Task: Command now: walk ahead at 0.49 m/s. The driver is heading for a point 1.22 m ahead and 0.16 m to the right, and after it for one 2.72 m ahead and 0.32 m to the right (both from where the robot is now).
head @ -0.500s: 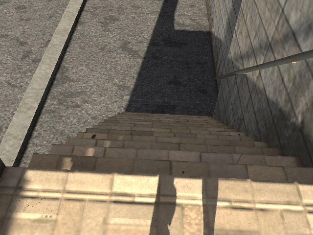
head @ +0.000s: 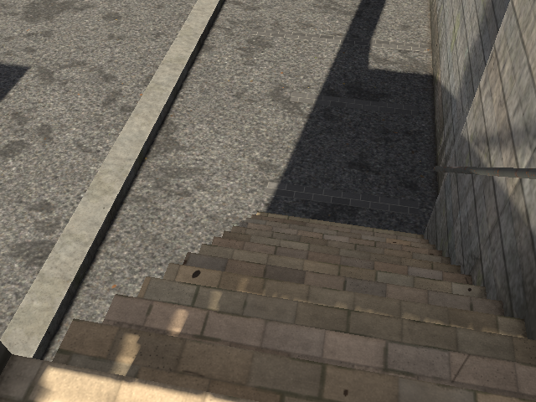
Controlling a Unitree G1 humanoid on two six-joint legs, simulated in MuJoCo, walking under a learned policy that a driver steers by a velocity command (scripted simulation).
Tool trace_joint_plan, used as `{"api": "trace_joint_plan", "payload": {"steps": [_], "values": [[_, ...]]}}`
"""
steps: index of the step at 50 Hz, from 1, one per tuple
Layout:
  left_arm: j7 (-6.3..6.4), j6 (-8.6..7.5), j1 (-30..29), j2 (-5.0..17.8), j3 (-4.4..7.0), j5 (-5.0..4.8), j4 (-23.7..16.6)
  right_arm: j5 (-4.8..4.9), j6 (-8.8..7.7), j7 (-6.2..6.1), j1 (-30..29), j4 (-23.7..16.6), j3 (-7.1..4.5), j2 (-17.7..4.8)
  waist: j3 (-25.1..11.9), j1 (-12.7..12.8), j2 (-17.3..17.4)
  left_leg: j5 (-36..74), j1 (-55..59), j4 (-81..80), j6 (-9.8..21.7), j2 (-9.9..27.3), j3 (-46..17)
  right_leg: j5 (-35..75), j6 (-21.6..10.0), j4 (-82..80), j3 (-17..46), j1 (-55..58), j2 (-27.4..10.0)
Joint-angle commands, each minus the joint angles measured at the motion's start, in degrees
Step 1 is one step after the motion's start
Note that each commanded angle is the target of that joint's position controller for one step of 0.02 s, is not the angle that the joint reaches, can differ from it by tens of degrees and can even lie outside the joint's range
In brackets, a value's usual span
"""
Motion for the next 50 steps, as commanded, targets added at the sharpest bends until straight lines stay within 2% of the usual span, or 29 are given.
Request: {"api": "trace_joint_plan", "payload": {"steps": [1, 7, 11, 12, 13, 14, 15, 16, 18, 19, 22, 27, 28, 29, 34, 35, 36, 38, 39, 41, 42, 43, 44, 45, 46, 47, 48, 49, 50], "values": [[-1.45, -1.25, -0.99, 7.22, 0.72, -0.31, -3.27, 0.54, 1.11, 0.5, 0.05, -2.08, 0.18, -1.08, 1.88, -3.9, -5.31, 8.66, 9.18, -6.91, -1.97, -1.91, 2.64, 32.34, -10.95, -4.87, 6.2, -9.87, -15.29], [-1.22, 0.07, 4.3, 8.14, 1.5, -0.42, 0.8, 1.28, 2.13, -0.95, -9.08, -4.34, -1.0, -3.66, 2.83, -2.39, -4.12, 2.76, 0.91, -20.78, -0.3, -2.84, 0.13, 32.79, -8.36, -1.96, 8.3, 11.42, -19.28], [-0.71, 0.95, 2.48, 9.45, 2.6, -0.49, 1.19, 2.76, 0.39, -1.51, -6.17, -2.79, -2.91, -6.34, -0.69, -5.16, -4.93, 1.9, 18.18, -23.8, 3.41, -6.54, 4.21, 42.77, -4.55, 5.68, 5.13, 9.63, -16.74], [-0.66, 0.75, 3.64, 8.41, 2.41, -0.6, 0.91, 3.84, -0.56, -1.81, 1.23, -0.29, -4.07, -9.34, -7.25, -6.31, -2.86, 8.68, 34.33, -19.84, 6.95, -5.65, 2.69, 38.25, -1.43, 13.21, 2.49, 2.87, -12.41], [-0.92, -0.15, 9.03, 3.04, 0.45, 0.12, -0.64, 4.4, -0.83, -1.54, 14.29, 2.6, -4.04, -11.1, -20.4, -8.41, 8.49, 2.86, 62.61, -23.35, 18.09, 6.89, -16.34, 14.8, 3.12, 29.43, 1.11, -17.13, -5.03], [-1.85, 0.08, 3.41, 2.56, 0.1, 0.28, -1.4, 2.65, -0.61, -2.29, 28.2, 7.47, -4.55, -11.0, -19.98, -14.7, 9.27, -4.53, 69.62, -32.35, 19.96, 13.47, -33.19, -23.1, 3.93, 44.37, 4.77, -30.5, -0.07], [-1.51, 0.75, -5.24, 5.68, 1.52, -0.93, -3.82, 1.01, -1.39, -2.51, 27.59, 8.74, -5.45, -11.22, -8.77, -15.03, 4.19, -18.06, 60.24, -35.63, 13.71, 11.25, -30.56, -22.07, 1.16, 52.93, 10.17, -38.33, -3.35], [-0.07, 0.8, -8.06, 6.89, 1.96, -1.04, -4.0, 1.47, -1.81, -2.7, 18.71, 6.89, -5.2, -9.39, -0.85, -11.81, 1.52, -20.51, 47.01, -37.25, 11.12, 10.04, -24.37, -15.89, 0.31, 53.79, 10.06, -38.69, -6.94], [1.3, 0.95, -8.05, 3.53, 1.06, 0.39, -4.74, 2.54, -1.62, -3.22, 13.25, 5.52, -2.76, -1.26, -0.78, -7.74, 1.92, -12.2, 36.44, -39.18, 10.05, 7.56, -16.45, -10.8, -0.15, 50.73, 9.88, -32.63, -10.38], [1.06, 1.22, -6.49, 1.69, 0.68, 0.38, -4.3, 2.45, -1.69, -3.27, 13.91, 5.83, -2.49, -0.43, -0.62, -6.39, 1.09, -8.3, 33.32, -40.14, 9.89, 7.2, -13.53, -9.7, 0.28, 49.26, 9.78, -30.56, -11.11], [-0.17, 1.15, -7.12, 1.7, 0.75, -1.12, -4.13, 1.3, -3.02, -3.21, 15.74, 6.26, -2.57, -1.2, 0.6, -6.05, 0.43, -1.29, 27.69, -42.1, 10.42, 6.41, -5.98, -2.59, 1.49, 44.02, 7.74, -30.12, -11.21], [-2.4, 2.13, -13.09, 2.94, 0.72, -0.24, -6.81, -1.43, -2.82, -1.3, 20.88, 8.42, -1.1, -1.83, 0.47, -5.8, 1.22, 10.52, 24.33, -39.87, 9.65, 6.46, 2.47, 12.72, 1.94, 37.94, 5.9, -30.31, -11.96], [-3.56, 1.99, -8.58, 2.84, 0.11, 0.27, -5.14, -3.03, -2.44, -1.49, 20.03, 8.1, -0.68, -2.45, 0.14, -4.21, 1.96, 12.27, 20.09, -36.36, 9.14, 5.98, 4.07, 16.74, 2.45, 48.1, 5.38, -25.45, -11.13], [-4.22, 1.75, -8.11, 4.13, 0.42, 0.08, -5.37, -3.24, -2.24, -1.66, 19.22, 7.99, -0.24, -2.17, 0.72, -3.72, 1.31, 12.53, 19.73, -34.97, 8.77, 6.4, 5.03, 16.11, 2.4, 50.26, 5.91, -26.93, -11.03], [-2.5, 1.54, -12.79, 6.17, 1.35, 0.32, -9.83, -3.06, -2.41, -4.51, 29.0, 12.4, 0.16, -2.67, 1.7, -7.47, 2.06, 16.32, 38.23, -25.23, 9.02, 10.55, 3.61, 2.62, 2.11, 53.03, 7.25, -40.16, -11.3], [-1.47, 1.78, -19.99, 4.58, 1.14, -0.86, -12.52, -0.23, -2.63, -4.94, 30.01, 12.96, -0.42, -3.12, 3.97, -10.51, 0.25, 16.09, 45.15, -26.94, 9.34, 11.83, 3.2, -0.64, 2.98, 36.96, 7.97, -47.49, -12.94], [-0.83, 1.91, -18.28, 3.14, 0.7, -0.6, -12.57, -0.68, -2.47, -5.31, 34.02, 14.34, -0.56, -3.2, 2.73, -10.61, 3.26, 23.35, 46.27, -24.0, 10.12, 14.03, 0.63, -2.56, 3.36, 43.25, 7.95, -44.11, -13.0], [-0.48, 1.5, -18.08, 2.5, 0.69, -0.66, -13.53, -0.6, -2.38, -5.88, 32.05, 13.37, -1.33, -3.73, 2.26, -10.3, 2.08, 27.72, 46.09, -20.99, 8.69, 14.84, 3.06, -8.26, 3.53, 43.12, 6.0, -43.21, -12.75], [-1.0, 0.83, -14.09, 3.11, 1.12, 0.15, -12.63, -1.51, -2.37, -5.9, 28.73, 11.03, -1.37, -5.08, 1.03, -8.43, 2.25, 29.13, 36.61, -17.57, 7.12, 11.51, 7.56, -8.12, 3.66, 48.16, 0.78, -31.55, -9.63], [-0.45, 0.15, -10.96, 4.22, 2.06, -0.82, -12.89, -0.96, -2.63, -5.75, 21.76, 8.53, -2.7, -7.99, 1.68, -5.17, 2.75, 31.33, 27.46, -14.79, 4.43, 10.21, 11.63, -10.12, 2.69, 39.12, -1.57, -17.92, -7.54], [-0.22, -0.68, -1.0, 6.21, 3.66, -1.36, -9.49, -1.33, -2.68, -5.01, 17.3, 7.13, -3.57, -10.72, 0.66, 0.1, 1.2, 29.54, 20.13, -6.08, 3.25, 7.69, 14.37, -4.99, 1.78, 33.96, -4.88, -4.18, -3.52], [0.52, -2.35, 11.73, 12.35, 6.34, -1.39, -4.18, -1.43, -2.13, -3.61, 12.56, 4.92, -4.03, -11.68, -2.18, 6.32, -7.42, 14.9, 9.96, 13.91, 1.13, 1.54, 15.6, 13.06, -2.25, 25.48, -4.31, 10.25, -1.33], [0.93, -3.79, 19.4, 17.17, 6.3, -0.33, -1.11, -2.11, -2.05, -2.02, 12.81, 0.24, -1.72, -0.63, -11.35, 4.58, -21.95, -41.64, -3.44, 40.08, -4.01, -11.17, 11.88, 44.59, -15.23, 19.11, 19.26, 23.27, -13.96], [-0.06, -4.77, 24.15, 13.96, 5.74, 0.14, 0.99, 1.5, -2.19, -1.36, 4.13, -6.96, -0.14, 4.22, -7.93, 7.22, -8.4, -39.05, -12.62, 34.97, -2.17, -12.68, -1.1, 40.0, -17.41, 13.85, 31.02, 20.73, -21.21], [-1.3, -5.06, 15.92, 9.22, 4.45, -0.71, -0.77, 3.49, -2.07, -2.18, -1.82, -9.79, -1.28, 1.29, 2.67, 5.26, -6.93, -35.52, -17.55, 32.09, -1.99, -9.39, -4.59, 29.44, -17.45, 15.03, 35.01, 8.84, -24.18], [-1.9, -4.18, 7.13, 6.15, 3.3, -2.74, -2.76, 3.1, -1.58, -3.8, -0.29, -8.54, -2.22, -2.4, 2.52, 0.77, -6.27, -32.1, -16.28, 34.11, -2.59, -6.21, -4.94, 26.17, -17.12, 19.31, 33.72, 0.96, -24.09], [-1.88, -3.0, 0.54, 4.46, 2.12, -3.07, -5.36, 1.18, -0.82, -4.5, 3.18, -7.81, -1.62, -1.85, 0.03, -3.21, -4.64, -28.76, -11.8, 32.22, -2.75, -5.15, -4.84, 27.25, -15.59, 24.51, 29.4, -7.87, -21.7], [-1.99, -1.42, -5.14, 3.25, 0.64, -1.67, -7.46, 0.08, -0.06, -4.68, 6.37, -6.18, -0.57, 0.51, 0.9, -7.33, -4.17, -23.49, -5.1, 26.95, -3.06, -4.21, -3.42, 25.88, -13.12, 25.6, 24.14, -20.08, -18.97], [-1.02, -0.69, -8.19, 3.76, -0.34, -0.34, -9.8, -0.64, -0.28, -3.79, 13.27, -3.82, 0.27, 2.1, 0.56, -10.19, -3.21, -13.4, 7.05, 17.98, -3.92, -5.95, 0.83, 15.51, -9.81, 27.83, 15.59, -32.16, -11.51]]}}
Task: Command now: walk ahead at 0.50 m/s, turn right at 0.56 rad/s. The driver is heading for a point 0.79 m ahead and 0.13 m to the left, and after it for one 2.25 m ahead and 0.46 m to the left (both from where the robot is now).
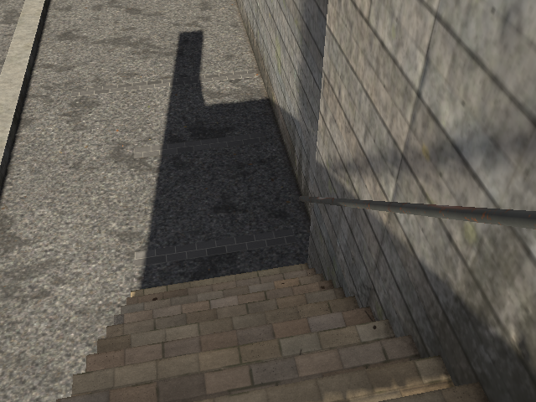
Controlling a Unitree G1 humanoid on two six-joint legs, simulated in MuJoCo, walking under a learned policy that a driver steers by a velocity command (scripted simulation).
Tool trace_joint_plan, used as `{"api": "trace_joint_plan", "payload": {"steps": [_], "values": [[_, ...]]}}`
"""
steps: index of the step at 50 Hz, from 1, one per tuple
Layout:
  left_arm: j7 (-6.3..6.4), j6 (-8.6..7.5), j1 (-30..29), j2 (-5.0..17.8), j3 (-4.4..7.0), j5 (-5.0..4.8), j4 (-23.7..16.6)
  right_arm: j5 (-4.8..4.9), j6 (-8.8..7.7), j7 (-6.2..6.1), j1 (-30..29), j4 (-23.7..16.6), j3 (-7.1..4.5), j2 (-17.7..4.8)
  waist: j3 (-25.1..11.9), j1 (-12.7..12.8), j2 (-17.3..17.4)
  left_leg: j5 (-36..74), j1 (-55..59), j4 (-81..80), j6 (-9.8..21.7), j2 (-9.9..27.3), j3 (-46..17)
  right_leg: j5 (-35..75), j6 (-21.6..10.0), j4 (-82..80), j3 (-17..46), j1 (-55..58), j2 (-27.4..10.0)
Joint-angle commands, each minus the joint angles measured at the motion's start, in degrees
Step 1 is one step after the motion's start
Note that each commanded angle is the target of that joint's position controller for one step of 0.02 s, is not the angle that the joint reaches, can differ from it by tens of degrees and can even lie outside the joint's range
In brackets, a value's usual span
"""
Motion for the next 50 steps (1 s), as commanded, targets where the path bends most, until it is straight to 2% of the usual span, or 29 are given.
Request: {"api": "trace_joint_plan", "payload": {"steps": [1, 4, 5, 7, 9, 10, 11, 12, 13, 14, 15, 16, 18, 20, 22, 26, 29, 32, 33, 34, 35, 36, 37, 38, 40, 42, 44, 47, 50], "values": [[1.09, 1.2, -7.38, 3.9, -2.03, 3.38, -6.52, -1.49, -0.3, 1.57, 13.66, 0.68, 2.55, 4.12, 5.65, -9.88, -4.68, 22.51, 11.78, -5.97, -0.52, -0.5, 3.93, 32.24, -10.55, -7.65, 8.77, -23.05, -5.73], [4.63, 1.1, 0.29, 0.69, -3.42, 2.28, -6.16, -3.1, -1.26, 2.88, 5.86, -2.15, 1.94, -0.75, 5.95, -2.31, -3.14, 33.65, -0.61, -19.98, -0.7, 3.41, -1.48, 12.25, -10.98, 3.58, 15.43, -12.02, -7.6], [6.29, 0.41, 2.4, 0.82, -3.6, 1.32, -6.73, -1.93, -1.1, 3.76, 3.54, -2.72, 2.68, -0.22, 4.88, 1.18, 1.81, 57.73, 10.91, -38.19, -0.15, 4.45, 0.35, 3.39, -6.49, 5.17, 6.74, -16.24, -1.53], [4.8, 0.57, 1.42, 5.53, -3.44, 2.52, -5.8, -0.46, 0.38, 4.34, 1.35, -4.23, 2.07, 0.08, 8.92, -0.25, -3.59, 54.62, 27.78, -37.58, -1.98, 0.86, 7.14, -7.81, -7.64, 4.44, 7.11, -29.93, -1.26], [3.18, 1.42, 4.94, 8.26, -3.3, 1.48, -6.33, -2.72, 1.31, 3.98, 6.66, -3.9, 0.95, -2.12, 11.17, -1.94, -2.39, 38.8, 34.35, -41.14, -1.41, -1.58, 10.94, -7.73, -9.85, 9.64, 14.97, -28.39, -4.15], [1.84, 1.64, 3.36, 10.18, -3.01, 1.51, -7.1, -1.65, 1.34, 3.46, 15.68, -0.57, -0.42, -4.94, 10.8, -5.71, 1.67, 41.59, 39.33, -50.96, -0.04, 0.13, 10.18, -4.49, -8.44, 17.26, 15.78, -23.96, -4.98], [6.22, 6.03, -1.73, 11.29, 1.02, -3.42, -4.91, 8.14, 2.33, 1.59, 23.19, 1.97, -2.04, -6.06, 2.37, -10.38, -0.74, 53.76, 34.13, -72.63, 3.72, 6.5, 3.98, 22.67, -8.14, 42.4, 3.26, -1.44, -0.89], [6.66, 7.82, 0.1, 8.35, 1.08, -2.99, -6.12, 7.19, 2.49, 1.04, 26.95, 4.31, -1.99, -8.01, -1.61, -7.25, 8.17, 71.42, 51.01, -61.6, 6.51, 13.05, -2.81, -7.46, -7.03, 70.77, -0.34, -18.84, 5.48], [-1.04, 4.21, 15.37, -3.67, -4.16, 2.11, -5.12, -3.28, 0.69, 4.42, 34.06, 5.36, -3.91, -19.12, -4.81, -2.71, 21.27, 83.31, 65.64, -35.14, 19.34, 17.22, -11.52, -14.01, -2.81, 80.02, 12.61, -39.8, 7.71], [-3.02, 2.87, 12.9, 3.58, -2.05, 0.82, -8.14, -6.28, 1.17, 5.79, 32.03, 6.22, -5.48, -19.0, 0.54, -6.42, 8.63, 82.37, 64.49, -39.36, 24.44, 20.09, -17.91, -11.43, -0.34, 84.78, 10.68, -55.57, 8.28], [-3.21, 2.64, 6.4, 7.75, -1.68, -0.2, -11.49, -5.31, 1.17, 6.81, 21.45, 4.15, -4.38, -15.54, 0.78, -5.13, -1.57, 60.34, 57.24, -42.01, 23.32, 24.0, -20.49, -3.27, 1.97, 76.95, 8.71, -60.78, 1.41], [-2.25, 3.79, 3.64, 4.4, -3.56, -0.22, -13.48, -2.98, 0.59, 7.12, 12.94, 4.06, -2.16, -9.54, 6.97, -0.65, -0.97, 33.41, 44.67, -48.19, 24.74, 27.84, -29.27, 4.2, 2.74, 65.24, 12.71, -64.62, -5.64], [0.8, 5.09, 1.55, 0.48, -5.65, 1.8, -10.91, -3.53, -1.37, 4.83, 14.17, 7.02, 1.78, 4.59, 13.79, 1.42, -2.94, 25.62, 20.74, -49.72, 16.85, 13.98, -17.52, 28.7, 1.62, 39.32, 10.43, -54.86, -12.78], [-1.53, 6.45, -0.6, 0.58, -6.05, 2.19, -8.21, -0.84, -2.97, 2.73, 18.26, 8.8, 2.57, 4.85, 13.22, -2.67, -0.5, 14.28, 1.66, -49.55, 17.66, 6.89, -11.4, 46.98, 1.8, 20.26, 3.22, -37.41, -11.75], [-4.41, 5.82, -4.2, -0.03, -6.63, 2.23, -7.54, -1.93, -3.71, 2.83, 17.2, 8.35, 2.83, -1.81, 10.82, -1.41, 4.2, 7.07, -16.61, -46.66, 16.73, 2.65, -9.07, 53.97, 3.48, 24.51, -1.83, -13.88, -9.49], [-2.7, 4.86, -17.81, 4.58, -5.7, 5.19, -9.88, -0.18, -4.67, -1.32, 34.55, 11.84, 4.17, 0.41, 9.29, -11.72, 0.16, 3.74, 25.78, -26.24, 17.18, 6.74, -23.25, 66.27, 4.67, -6.65, 7.79, -46.33, -10.06], [-2.0, 6.05, -20.31, 4.45, -6.19, 3.96, -12.61, -1.81, -1.96, 1.47, 22.94, 6.62, 4.43, -3.04, 11.58, -7.31, 5.14, -14.82, -14.44, -31.82, 15.2, 1.73, -16.14, 62.97, 3.81, -9.04, -3.4, -0.98, -4.9], [-1.09, 7.56, -20.74, 5.86, -5.81, 3.36, -15.04, 0.13, -1.79, 0.9, 22.29, 3.85, 4.19, -3.85, 15.17, -7.39, 2.49, -8.58, 3.87, -22.99, 14.43, 3.72, -26.09, 49.69, 2.14, -33.19, 2.38, -5.47, -7.07], [-0.84, 6.96, -21.9, 5.63, -5.86, 2.55, -15.04, -0.38, -1.13, 0.87, 24.87, 5.27, 3.85, -5.19, 15.16, -9.14, 3.52, -5.78, 8.72, -20.39, 13.56, 3.53, -28.14, 49.92, 1.28, -39.73, 1.99, -2.58, -7.42], [-0.33, 6.53, -11.98, 6.61, -5.38, 3.3, -11.47, -1.83, 0.22, 2.03, 19.09, 4.04, 3.54, -7.72, 13.64, -3.69, 6.86, 0.1, 3.87, -12.56, 11.62, 5.7, -31.54, 59.79, 0.17, -35.47, 4.13, 8.37, -10.74], [0.1, 5.58, -0.31, 9.38, -2.67, 1.04, -7.72, 1.08, 1.24, 3.08, 19.61, 4.18, 3.58, -7.27, 11.01, 2.06, -1.78, -6.35, 4.5, -1.7, 8.72, 1.71, -26.23, 56.7, -0.03, -53.06, -1.13, 19.03, -10.05], [0.58, 4.42, 8.63, 15.62, 1.0, 2.41, -4.3, -2.08, 1.32, 6.09, 27.23, 7.17, 3.42, -7.19, 4.51, 3.22, -5.26, -1.05, -3.35, 15.04, 3.27, -3.62, -17.96, 53.93, -3.45, -40.24, -3.57, 37.91, -11.32], [-0.63, 3.94, 15.13, 18.41, 2.41, 4.27, -4.72, 0.25, 0.17, 7.73, 31.99, 7.55, 2.94, -2.83, -5.5, 4.27, -14.01, -19.13, -24.14, 43.5, 1.15, -10.64, -11.8, 76.64, -11.85, -13.04, 2.6, 55.12, -17.08], [-1.81, 3.51, 10.43, 22.68, 2.72, 2.36, -6.07, 2.24, -0.92, 7.59, 37.96, 5.27, 3.15, 0.41, -12.18, -3.21, -13.6, -15.99, -32.41, 51.95, 1.53, -8.61, -6.79, 99.63, -13.47, -9.34, 5.58, 58.09, -24.67], [-2.34, 4.33, 1.86, 18.77, 2.3, 0.9, -5.56, 2.11, -0.34, 5.81, 21.03, -1.36, 3.66, -0.93, -1.23, 0.26, -3.97, -3.94, -44.11, 45.62, 0.5, -2.85, -6.96, 43.18, -13.39, -23.33, 17.05, 40.93, -28.34], [-2.24, 3.39, 1.18, 8.76, -0.8, 4.31, -4.04, 3.64, -0.09, 5.06, 22.97, 0.34, 4.06, 1.02, 8.5, -6.55, -0.01, 10.1, -31.3, 39.7, 2.51, 5.22, -7.85, 33.35, -8.24, -30.71, 15.22, 13.49, -29.54], [0.92, 0.2, 1.58, 1.13, -2.84, 3.11, -0.58, 1.19, 0.78, 5.51, 23.25, 1.62, 4.08, 2.15, 14.26, -8.97, -0.85, 28.19, -33.8, 22.15, 4.65, 8.24, -9.49, 20.28, -1.72, -28.39, 5.33, 4.81, -17.31], [3.62, -1.46, 5.61, 2.64, -4.48, 4.02, 2.47, 1.22, 1.12, 7.45, 16.82, 1.67, 2.35, -1.61, 14.38, -3.16, -3.92, 42.54, -29.63, 6.58, 4.28, 5.23, -6.78, 13.19, -2.73, -30.61, 3.77, -3.53, -18.38], [3.56, -1.58, 5.04, 5.91, -4.68, 5.93, 5.53, 1.54, 0.67, 6.7, 17.55, 0.46, 2.94, -1.37, 12.52, -6.21, -1.95, 43.74, -38.67, 7.33, 3.78, 5.38, -13.85, 21.49, -1.8, -27.46, 8.92, 5.54, -22.81]]}}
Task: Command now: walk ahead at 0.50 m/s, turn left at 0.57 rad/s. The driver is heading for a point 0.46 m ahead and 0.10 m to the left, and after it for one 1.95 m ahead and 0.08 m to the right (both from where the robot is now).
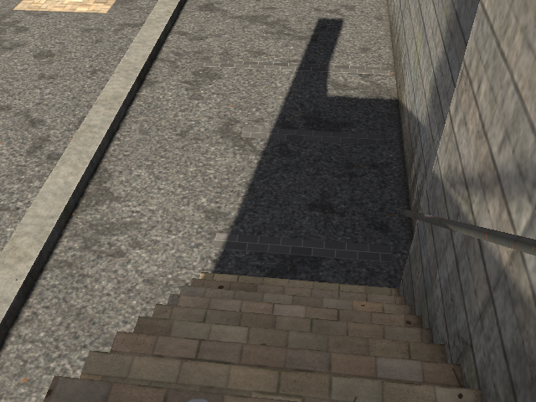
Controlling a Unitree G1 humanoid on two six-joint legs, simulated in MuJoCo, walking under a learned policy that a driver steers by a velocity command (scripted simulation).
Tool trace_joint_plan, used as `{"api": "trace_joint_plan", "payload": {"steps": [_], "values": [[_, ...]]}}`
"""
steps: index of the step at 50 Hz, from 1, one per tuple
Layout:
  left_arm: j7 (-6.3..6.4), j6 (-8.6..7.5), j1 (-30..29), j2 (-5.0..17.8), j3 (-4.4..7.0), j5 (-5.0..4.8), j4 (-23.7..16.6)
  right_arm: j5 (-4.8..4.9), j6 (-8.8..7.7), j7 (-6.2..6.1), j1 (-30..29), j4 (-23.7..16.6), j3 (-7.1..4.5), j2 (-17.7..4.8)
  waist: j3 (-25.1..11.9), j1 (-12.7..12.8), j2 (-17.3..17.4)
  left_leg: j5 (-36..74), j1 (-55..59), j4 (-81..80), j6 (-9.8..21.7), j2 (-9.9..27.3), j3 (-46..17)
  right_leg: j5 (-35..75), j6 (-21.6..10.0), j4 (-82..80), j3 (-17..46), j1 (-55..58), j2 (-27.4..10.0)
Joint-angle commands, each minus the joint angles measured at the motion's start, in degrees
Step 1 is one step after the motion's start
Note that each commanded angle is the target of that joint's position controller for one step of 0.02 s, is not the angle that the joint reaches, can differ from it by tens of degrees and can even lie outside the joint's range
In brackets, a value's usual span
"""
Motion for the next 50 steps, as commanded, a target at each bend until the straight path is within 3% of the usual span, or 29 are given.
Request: {"api": "trace_joint_plan", "payload": {"steps": [1, 3, 4, 8, 12, 17, 21, 24, 25, 27, 28, 29, 30, 31, 32, 33, 34, 35, 36, 37, 38, 39, 40, 41, 44, 46, 48, 49, 50], "values": [[0.75, -1.47, 1.29, 3.07, -1.0, 0.78, 0.14, -0.1, -0.7, -0.54, 7.65, -0.77, 0.16, -1.53, 8.9, -3.74, -2.5, 9.99, -12.42, -9.94, -0.01, 1.27, -10.45, 15.75, 3.11, -15.85, 23.41, 4.26, -22.14], [1.45, -1.67, 5.78, 2.95, -1.31, 1.7, 3.34, 0.72, -0.86, -0.88, 4.75, -1.47, 0.45, -1.09, 10.09, -2.21, -5.31, 11.6, -14.64, -12.24, -0.25, 0.72, -8.85, 15.84, 5.07, -15.01, 21.94, 8.75, -21.43], [1.76, -1.72, 6.03, 1.89, -1.55, 1.04, 2.65, 1.12, -1.15, -0.86, 4.91, -0.46, 0.52, -0.91, 11.3, -1.37, -4.71, 19.5, -11.75, -19.16, -0.32, -0.55, -8.07, 14.92, 5.35, -13.26, 18.03, 6.99, -19.4], [1.85, -1.52, 10.25, -0.05, -2.8, 0.52, 2.91, -0.13, -1.16, 0.51, -0.62, 1.15, -0.23, -0.62, 11.66, 0.41, -6.56, 23.18, 7.47, -24.76, -0.7, -0.27, -0.31, 15.23, 5.15, -11.55, 8.22, -1.23, -17.29], [2.66, -1.38, 17.32, -0.43, -2.51, 1.26, 6.72, -0.15, -0.94, 0.27, -4.67, 0.4, -0.55, -0.89, 13.74, 2.13, -6.48, 17.8, 1.39, -34.41, -0.48, 1.01, -4.16, 25.51, 3.69, -5.21, 11.32, 15.38, -21.89], [3.48, 0.42, 19.54, -2.93, -1.75, -0.65, 7.71, -1.79, 0.34, 0.41, -16.84, -1.07, -0.46, -0.03, 16.54, 5.43, -4.73, 14.14, 13.15, -50.07, -0.95, 2.37, 6.0, 23.66, 3.59, -0.83, 7.07, 14.18, -21.28], [4.15, 1.68, 16.81, 0.2, -0.22, -1.36, 7.88, -3.34, 1.22, 0.27, -19.54, 0.32, -0.24, -0.03, 17.64, 5.44, -4.31, 10.65, 21.02, -59.14, -0.94, 2.76, 6.96, 21.3, 3.17, 3.45, 7.3, 14.81, -23.15], [3.66, 3.77, 14.87, 2.72, 1.31, -0.42, 8.66, -4.02, 2.03, -0.26, -20.45, 2.98, 0.52, 1.07, 16.27, 6.59, -4.23, 4.52, 24.71, -68.38, -0.17, 4.67, 5.55, 17.57, -0.04, 7.08, 9.67, 19.49, -24.43], [2.75, 4.31, 14.83, 2.8, 1.51, 0.72, 9.57, -3.81, 1.89, -0.63, -15.83, 6.26, -0.1, -0.06, 13.04, 5.78, -1.57, 6.95, 31.25, -68.62, -0.18, 5.14, 5.27, 16.46, -0.39, 14.06, 7.97, 18.96, -23.01], [0.86, 4.26, 10.15, 4.2, 2.2, -0.07, 8.5, -4.62, 0.73, -1.23, -5.55, 12.27, -2.31, -4.56, 9.23, 2.28, 0.66, 11.69, 45.65, -74.78, -0.3, 2.57, 10.14, 12.93, 1.78, 28.59, 4.61, 16.1, -16.55], [-0.93, 4.92, 6.77, 7.19, 2.91, -0.29, 7.64, -4.18, -0.14, -1.5, 4.27, 16.78, -4.07, -6.95, 6.68, -2.42, 3.77, 18.53, 63.78, -78.52, -0.41, -0.38, 15.17, 7.19, 3.46, 38.42, 1.68, 7.11, -12.16], [-3.14, 6.04, 0.46, 8.35, 3.2, 0.89, 6.34, -4.17, -0.58, -1.3, 16.09, 21.56, -5.33, -9.43, 3.87, -9.24, 7.47, 18.16, 87.95, -73.04, 1.46, -0.42, 12.9, -14.79, 6.08, 53.45, 1.13, -14.0, -7.03], [-5.56, 5.39, -5.44, 9.24, 4.91, -1.96, 0.83, -4.0, -0.25, -2.1, 23.52, 23.32, -7.46, -15.41, -8.58, -11.66, 11.93, 39.67, 104.1, -54.24, 7.6, 4.36, 3.63, -27.99, 7.1, 72.57, 4.97, -25.36, -1.36], [-6.63, 3.26, -6.13, 1.85, 3.05, -2.78, -3.84, -3.85, -0.81, -3.22, 26.95, 24.52, -8.28, -17.91, -18.29, -11.53, 9.68, 53.98, 115.89, -46.83, 15.43, 12.9, -3.45, -32.39, 7.42, 73.69, 10.71, -34.12, -2.4], [-6.32, 1.49, -11.66, -0.82, 1.08, -5.4, -8.57, -3.45, -0.99, -3.43, 20.01, 22.01, -7.83, -14.48, -13.45, -10.62, 0.75, 47.59, 110.99, -47.44, 18.11, 19.16, -5.73, -30.94, 7.77, 67.82, 14.67, -43.17, -5.75], [-5.71, 0.97, -12.58, 1.56, 1.1, -6.65, -10.14, -2.44, -0.61, -2.45, 11.74, 19.6, -6.06, -9.93, -9.02, -6.64, -3.74, 37.68, 98.49, -48.51, 18.2, 23.13, -5.65, -30.61, 6.75, 63.64, 17.04, -44.93, -9.55], [-4.45, 1.18, -10.71, 4.82, 2.26, -6.37, -10.37, -0.46, -0.95, -1.48, 1.11, 14.79, -3.41, -3.36, -0.01, -1.6, -6.12, 18.09, 76.03, -51.82, 15.47, 22.55, -6.84, -19.13, 5.97, 46.93, 21.34, -41.75, -11.97], [-3.44, 2.73, -4.91, 5.62, 2.85, -5.4, -4.7, -0.92, -0.94, -1.57, 0.17, 13.16, -0.69, 2.9, 7.67, 0.08, -11.72, 17.76, 51.82, -57.0, 13.22, 19.97, -1.45, -0.09, 5.4, 27.85, 22.65, -25.34, -14.23], [-3.67, 3.96, 0.68, 3.88, 3.21, -5.3, -1.27, -0.74, -1.36, -1.48, -0.23, 11.81, -0.05, 1.99, 11.12, 5.2, -6.57, 20.95, 34.98, -56.99, 12.56, 14.14, 3.72, 13.33, 6.11, 23.16, 17.84, -11.58, -9.87], [1.11, 7.14, 5.38, -1.89, 2.59, -7.46, 0.26, 4.72, -1.03, -5.67, -7.99, 10.72, -1.36, -3.02, 3.46, 9.91, -2.35, 22.99, 29.71, -53.32, 7.58, 9.2, 7.43, 23.18, 8.31, 15.55, 14.02, 6.95, -3.53], [2.04, 9.2, 7.98, -2.62, 2.32, -7.8, 1.85, 5.25, -1.8, -6.99, -8.75, 9.25, -1.34, -4.47, 0.82, 11.19, 1.65, 18.26, 25.8, -49.16, 5.69, 7.59, 9.24, 34.6, 7.87, 20.61, 11.65, 12.29, -0.9], [-4.18, 7.25, 5.23, 0.32, 2.28, -1.76, -0.97, -1.63, -3.85, -2.94, -0.53, 9.94, 1.69, 2.05, 15.06, 7.3, 5.53, 5.22, 18.83, -48.85, 6.97, 8.94, 6.51, 36.03, 7.34, 22.54, 20.29, 0.0, -8.2], [-5.79, 5.64, 5.54, 2.82, 3.54, -0.61, -0.94, -2.29, -4.19, -2.23, -0.41, 10.81, 0.92, -0.97, 10.73, 6.36, 0.37, -2.9, 23.07, -44.62, 7.0, 10.27, 6.21, 39.28, 6.8, 14.49, 21.49, -1.56, -7.41], [-5.29, 4.8, 3.6, 1.14, 3.07, -0.87, -0.66, -4.3, -4.16, -2.41, -2.1, 9.3, 0.78, -1.47, 9.6, 5.1, -0.12, -16.09, 22.95, -42.31, 4.56, 9.86, 7.28, 49.12, 6.01, 4.6, 23.42, 1.08, -9.07], [-4.2, 4.45, -5.72, 1.98, 3.02, -3.45, -2.27, -3.71, -2.07, -2.3, 0.66, 10.23, 2.41, 0.7, 11.12, 2.75, 0.16, -27.66, 23.4, -35.48, 2.53, 13.27, 2.22, 48.78, 8.25, -5.94, 20.34, 4.3, -8.63], [-3.82, 4.59, -5.93, 2.75, 3.56, -3.28, -1.41, -3.27, -0.75, -2.01, 1.75, 9.26, 2.27, -0.73, 9.76, 1.8, 2.25, -25.28, 23.75, -28.07, 0.74, 13.13, 2.42, 46.87, 10.09, -6.91, 16.51, 10.9, -6.54], [-2.11, 4.27, -6.29, 5.64, 5.41, -3.15, -3.56, -3.06, -0.09, -3.78, -3.47, 5.27, -0.11, -8.48, 8.81, 2.44, -0.8, -27.81, 26.61, -21.91, -0.23, 14.12, 3.56, 41.34, 8.71, -16.25, 12.24, 13.56, -3.55], [0.14, 4.25, -10.98, 7.96, 6.37, -3.84, -5.74, -0.93, 1.31, -5.57, -2.51, 4.61, -1.41, -10.36, 9.99, -0.45, -2.46, -28.82, 35.82, -17.31, -0.02, 14.63, 0.35, 38.14, 6.4, -33.06, 14.24, 7.63, -5.96], [1.97, 4.2, -6.11, 9.98, 7.66, -5.16, -4.46, -1.6, 2.82, -5.77, 0.82, 5.8, -2.43, -11.8, 7.05, 0.4, -1.74, -31.07, 38.19, -8.47, -0.2, 12.23, 2.06, 45.99, 3.7, -38.8, 10.99, 14.96, -4.79]]}}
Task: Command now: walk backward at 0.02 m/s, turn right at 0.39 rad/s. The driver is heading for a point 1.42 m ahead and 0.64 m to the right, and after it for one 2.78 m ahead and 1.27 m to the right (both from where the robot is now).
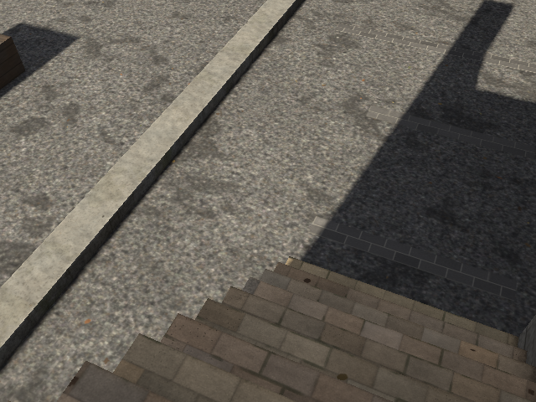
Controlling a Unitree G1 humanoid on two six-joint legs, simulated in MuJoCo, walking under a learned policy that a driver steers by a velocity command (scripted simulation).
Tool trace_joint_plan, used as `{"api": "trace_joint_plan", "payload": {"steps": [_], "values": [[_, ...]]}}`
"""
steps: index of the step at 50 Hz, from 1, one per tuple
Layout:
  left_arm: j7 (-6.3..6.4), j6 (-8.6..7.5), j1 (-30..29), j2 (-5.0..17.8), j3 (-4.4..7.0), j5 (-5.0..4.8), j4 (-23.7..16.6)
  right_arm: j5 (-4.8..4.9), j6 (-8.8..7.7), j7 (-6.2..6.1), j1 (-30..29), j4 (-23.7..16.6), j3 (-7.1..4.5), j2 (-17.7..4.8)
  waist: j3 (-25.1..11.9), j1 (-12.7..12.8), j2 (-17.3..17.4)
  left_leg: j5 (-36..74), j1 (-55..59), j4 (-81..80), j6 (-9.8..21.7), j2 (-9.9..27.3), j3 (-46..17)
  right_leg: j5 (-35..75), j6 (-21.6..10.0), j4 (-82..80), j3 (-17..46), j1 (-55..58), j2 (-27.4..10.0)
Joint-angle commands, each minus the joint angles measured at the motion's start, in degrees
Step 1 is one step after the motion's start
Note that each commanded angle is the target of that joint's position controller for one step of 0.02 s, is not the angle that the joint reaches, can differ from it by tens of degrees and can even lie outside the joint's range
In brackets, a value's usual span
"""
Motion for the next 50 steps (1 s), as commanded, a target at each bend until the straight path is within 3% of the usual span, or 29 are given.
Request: {"api": "trace_joint_plan", "payload": {"steps": [1, 2, 3, 4, 5, 6, 8, 10, 14, 18, 22, 24, 26, 27, 29, 30, 31, 32, 33, 34, 35, 36, 37, 39, 40, 41, 44, 46, 50], "values": [[4.6, -0.55, 10.7, 16.97, 5.67, 0.12, -2.52, 0.66, 0.55, -0.84, 7.47, -3.49, -3.62, -11.27, -14.42, 0.09, -4.76, 27.36, -8.88, 16.36, 1.6, 3.24, -5.57, 45.05, -13.22, 1.69, 1.31, 29.56, -4.68], [4.23, -0.79, 16.88, 22.14, 7.01, 1.6, -1.03, 2.39, -0.78, -0.5, 5.52, -7.22, -2.38, -4.81, -16.52, 1.79, -14.66, -8.47, -29.7, 47.94, -3.08, -6.0, 0.93, 77.72, -24.05, 15.01, 10.25, 40.34, -13.78], [0.28, 0.81, 18.51, 12.05, 3.96, -8.06, 0.64, 7.66, 2.93, -4.99, -14.44, -11.21, -5.53, -9.35, -4.67, 5.38, 2.63, -2.86, -50.69, 49.63, 0.65, -6.52, 1.78, 91.57, -15.49, 15.86, 14.82, 36.39, -16.9], [-0.44, 1.59, 19.09, 12.7, 3.44, -8.47, -0.5, 7.28, 4.22, -6.44, -19.94, -15.77, -4.47, -6.79, -7.62, 6.82, 1.54, -0.85, -51.3, 49.67, 1.56, -6.19, -1.5, 83.38, -17.05, 15.66, 17.65, 34.59, -18.53], [0.65, 2.63, 14.81, 16.09, 4.32, -5.56, -2.66, 6.52, 4.81, -7.5, -20.39, -17.33, -3.38, -4.0, -8.26, 6.51, -1.4, 5.08, -50.89, 47.54, 2.89, -4.2, -8.15, 61.15, -22.62, 13.41, 22.75, 28.08, -22.31], [1.77, 3.79, 10.79, 14.89, 3.69, -4.33, -4.17, 5.24, 5.99, -8.02, -19.58, -16.79, -2.82, -3.14, -5.87, 4.2, -1.54, 9.04, -50.74, 45.89, 3.16, -3.43, -10.94, 48.44, -23.83, 12.83, 22.15, 21.04, -21.12], [2.27, 4.79, 4.52, 12.22, 1.8, -2.56, -8.15, 4.85, 7.7, -8.37, -19.26, -16.06, -3.1, -3.24, -4.36, 0.84, 1.53, 17.93, -43.94, 42.81, 2.28, -5.96, -9.16, 38.56, -22.5, 10.13, 19.49, 7.36, -16.75], [2.76, 4.44, 2.09, 8.02, -0.31, -4.4, -9.75, 3.76, 8.86, -8.3, -20.37, -17.47, -3.37, -4.4, -3.68, -1.13, 4.69, 31.98, -43.84, 37.39, -0.12, -7.42, -10.56, 25.19, -17.52, 14.09, 15.69, 1.31, -9.36], [4.42, 4.42, 0.55, 5.95, -2.56, -4.86, -13.75, 3.65, 10.19, -8.29, -29.74, -23.81, -2.33, -3.2, -4.56, 1.14, -2.44, 38.74, -48.03, 37.68, -4.3, -10.46, -9.38, 13.64, -15.54, 15.98, 18.45, -0.95, -5.46], [6.07, 5.69, -1.31, 7.51, -2.09, -3.61, -19.71, 3.48, 10.34, -7.21, -35.3, -30.28, -0.77, -2.62, -6.27, 3.92, -3.71, 38.3, -49.09, 32.8, -5.69, -10.31, -10.4, -7.75, -16.63, 13.59, 26.59, 1.69, -4.41], [7.01, 6.19, -3.69, 9.83, -0.23, -3.31, -23.42, 4.01, 8.16, -5.82, -37.99, -33.76, 0.41, -3.13, -5.89, 7.04, -4.14, 40.29, -35.56, 0.25, -5.08, -7.26, -13.6, -36.71, -15.46, 4.0, 30.32, 2.95, -2.12], [6.52, 7.34, -8.29, 12.32, 1.25, -3.87, -24.06, 5.71, 7.25, -4.88, -31.91, -32.67, 0.56, -4.14, -5.59, 5.11, -8.66, 38.6, -12.94, -24.85, -1.99, -6.36, -14.86, -45.06, -15.42, -3.79, 29.72, -5.12, -1.17], [3.95, 8.17, -9.12, 14.67, 2.69, -4.27, -23.88, 6.93, 7.22, -3.27, -23.12, -30.58, -0.41, -6.61, -4.43, 1.49, -12.26, 30.55, 6.09, -35.35, 0.96, -8.24, -12.95, -50.02, -14.3, -6.01, 28.2, -13.36, -0.76], [3.1, 7.48, -14.95, 13.95, 2.58, -5.04, -25.52, 6.32, 6.71, -2.95, -14.54, -26.98, -0.96, -8.0, -5.29, -3.09, -11.6, 44.77, 19.97, -31.77, 1.21, -6.87, -14.44, -47.86, -12.18, -3.61, 27.61, -22.18, -1.15], [2.57, 8.1, -10.99, 9.73, 2.27, -3.98, -26.08, 6.9, 6.12, -3.48, -3.93, -23.18, -2.16, -9.51, 0.68, -5.81, 1.83, 23.87, 27.44, -52.55, 0.16, -5.07, -13.24, -56.36, -10.0, 11.9, 21.66, -26.37, 6.9], [3.71, 3.36, -9.44, 5.31, -0.59, 1.78, -30.62, -1.08, 4.51, -0.88, 17.82, -15.42, -6.95, -17.17, 2.03, -9.96, 26.82, 41.04, 43.74, -42.33, 3.2, -0.97, -20.03, -48.33, -5.81, 18.72, 22.5, -53.58, 17.44], [5.36, 2.46, -11.46, 4.54, 0.55, -1.8, -34.0, -3.42, 3.56, -0.1, 29.05, -17.41, -8.2, -22.89, -0.2, -14.73, 23.91, 44.66, 50.08, -56.43, 13.58, 13.76, -55.6, -57.9, -2.11, 37.36, 27.41, -65.48, 29.89], [6.11, 1.62, -11.65, -0.1, -1.18, -3.26, -34.8, -4.55, 4.17, 1.32, 26.62, -19.11, -5.43, -18.27, 5.71, -13.4, 25.13, 37.18, 45.43, -69.84, 17.43, 22.42, -73.07, -54.79, 1.33, 48.15, 33.02, -82.33, 30.78], [6.28, 1.71, -13.43, 3.72, 0.01, -2.34, -31.58, -1.26, 4.11, 2.1, 12.53, -22.37, -4.61, -16.49, 8.46, -9.36, 23.91, 22.71, 32.4, -69.56, 15.0, 18.03, -61.41, -43.44, 2.91, 57.16, 28.13, -80.22, 26.65], [6.12, 1.62, -10.53, 6.9, 1.31, -1.4, -28.7, 2.33, 4.75, 2.4, -0.83, -24.9, -4.6, -14.5, 4.59, -2.96, 25.34, 15.12, 17.85, -66.82, 13.38, 12.4, -46.94, -37.89, 3.44, 72.74, 18.04, -72.24, 25.97], [4.56, 2.66, -2.15, 6.23, 0.5, -0.28, -25.14, 3.91, 4.14, 1.93, -9.34, -23.97, -4.09, -12.94, -1.21, 4.01, 24.99, 20.38, 1.56, -64.51, 13.0, 9.89, -38.17, -31.85, 2.99, 95.84, 10.75, -62.98, 23.1], [2.12, 4.25, 3.5, 4.21, -1.47, 0.5, -24.44, 2.97, 2.77, 1.38, -14.73, -21.81, -3.2, -9.36, -1.17, 10.05, 18.35, 26.51, -14.52, -64.76, 12.79, 8.32, -31.33, -24.72, 1.13, 109.94, 6.86, -53.81, 19.33], [-0.93, 5.25, 8.01, 4.46, -2.68, -0.33, -23.97, 1.61, 0.59, 0.58, -21.53, -21.48, -3.09, -10.08, -1.5, 14.36, 8.57, 30.37, -25.45, -66.5, 13.32, 6.27, -25.18, -20.12, 1.94, 116.97, 2.32, -44.35, 16.24], [-3.87, 5.65, 7.87, 5.04, -3.39, -3.75, -26.21, 0.92, -2.75, -3.44, -18.62, -19.94, -4.56, -17.55, -3.42, 10.78, 4.56, 29.61, -28.54, -67.12, 11.29, 4.29, -18.17, -23.51, 5.79, 124.8, -3.11, -38.47, 13.62], [-3.88, 5.53, 4.43, 7.04, -3.04, -4.16, -28.64, 0.51, -4.56, -4.56, -13.2, -19.2, -4.8, -19.65, -3.98, 6.48, 4.29, 30.15, -23.54, -65.15, 10.62, 4.25, -17.97, -24.44, 7.75, 127.68, -2.27, -41.45, 12.08], [-2.9, 5.4, 2.18, 6.39, -3.58, -4.07, -30.93, -0.74, -5.96, -4.78, -4.3, -16.84, -4.69, -20.08, -4.62, 3.88, 7.22, 32.6, -12.58, -62.87, 10.8, 5.35, -20.66, -29.31, 8.59, 135.73, -1.84, -47.99, 10.37], [-0.79, 6.41, -3.49, 5.6, -5.47, -3.64, -34.24, 0.47, -5.78, -4.59, 11.26, -15.53, -5.41, -21.94, -6.34, -6.47, 8.63, 38.97, 17.72, -64.37, 15.48, 11.89, -26.21, -39.45, 6.93, 125.71, 1.16, -61.24, 7.82], [-1.25, 6.05, -5.74, 5.63, -5.43, -2.99, -35.63, 1.21, -5.11, -4.05, 10.16, -16.31, -5.59, -22.97, -5.55, -7.53, 11.58, 37.58, 22.74, -67.48, 16.15, 14.77, -27.25, -41.84, 6.23, 119.14, 1.16, -62.19, 6.85], [-2.92, 5.2, -10.21, 3.49, -6.32, -1.97, -38.91, -0.14, -4.84, -4.05, 7.45, -17.17, -6.39, -24.36, -3.44, -8.26, 12.68, 39.58, 23.23, -72.3, 16.13, 17.31, -21.38, -48.44, 4.7, 107.54, -1.01, -60.17, 3.14]]}}
Velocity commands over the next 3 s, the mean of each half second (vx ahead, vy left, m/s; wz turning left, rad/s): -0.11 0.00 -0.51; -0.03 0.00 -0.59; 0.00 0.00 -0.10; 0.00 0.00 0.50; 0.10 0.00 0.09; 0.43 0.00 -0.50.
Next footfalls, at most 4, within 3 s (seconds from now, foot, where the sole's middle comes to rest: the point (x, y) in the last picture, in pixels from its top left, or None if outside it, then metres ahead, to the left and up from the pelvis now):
0.58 left None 0.17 0.13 -0.83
1.20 right None -0.11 -0.04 -0.62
2.00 left None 0.18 0.16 -0.83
2.66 right None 0.28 -0.18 -1.05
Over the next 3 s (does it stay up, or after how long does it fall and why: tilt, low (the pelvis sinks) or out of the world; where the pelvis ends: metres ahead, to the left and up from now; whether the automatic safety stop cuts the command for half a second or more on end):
stays up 0.38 -0.16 -0.37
